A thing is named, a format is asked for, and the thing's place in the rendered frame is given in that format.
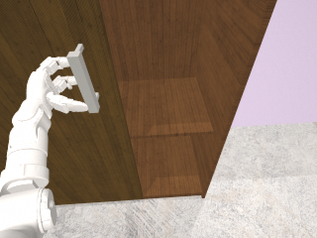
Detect left robot hand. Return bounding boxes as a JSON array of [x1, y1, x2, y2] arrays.
[[26, 57, 88, 114]]

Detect robot left upper arm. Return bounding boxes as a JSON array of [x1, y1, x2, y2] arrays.
[[0, 187, 57, 238]]

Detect wardrobe door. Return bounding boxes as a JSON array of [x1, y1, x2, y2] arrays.
[[0, 0, 143, 205]]

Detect left robot forearm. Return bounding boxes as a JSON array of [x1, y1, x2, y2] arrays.
[[0, 98, 53, 196]]

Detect handle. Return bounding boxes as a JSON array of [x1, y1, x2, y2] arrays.
[[66, 44, 100, 113]]

